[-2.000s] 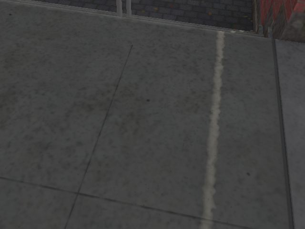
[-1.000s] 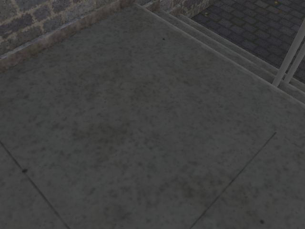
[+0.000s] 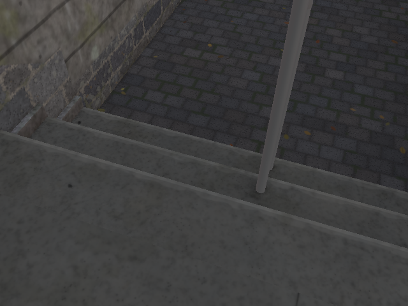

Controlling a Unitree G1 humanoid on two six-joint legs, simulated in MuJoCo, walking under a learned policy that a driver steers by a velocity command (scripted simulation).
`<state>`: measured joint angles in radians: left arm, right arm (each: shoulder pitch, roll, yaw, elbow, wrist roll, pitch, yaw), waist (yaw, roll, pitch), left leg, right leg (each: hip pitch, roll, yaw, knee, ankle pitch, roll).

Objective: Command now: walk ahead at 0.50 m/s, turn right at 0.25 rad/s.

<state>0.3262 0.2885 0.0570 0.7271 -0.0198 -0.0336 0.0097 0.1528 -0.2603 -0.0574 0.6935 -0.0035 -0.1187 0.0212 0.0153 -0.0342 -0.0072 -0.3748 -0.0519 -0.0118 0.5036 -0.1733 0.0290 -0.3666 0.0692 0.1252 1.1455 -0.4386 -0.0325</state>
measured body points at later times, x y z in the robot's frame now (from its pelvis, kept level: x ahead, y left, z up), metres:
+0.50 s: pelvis +0.18 -0.05 +0.00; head +0.21 -0.06 +0.45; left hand +0.37 +0.19 -0.08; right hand +0.27 -0.31 -0.12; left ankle +0.15 +0.11 -0.70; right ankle +0.25 -0.14 -0.73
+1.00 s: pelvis +0.23 -0.04 +0.00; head +0.24 -0.04 +0.45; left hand +0.42 +0.22 -0.08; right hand +0.38 -0.31 -0.10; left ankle +0.19 +0.10 -0.73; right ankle +0.25 -0.14 -0.73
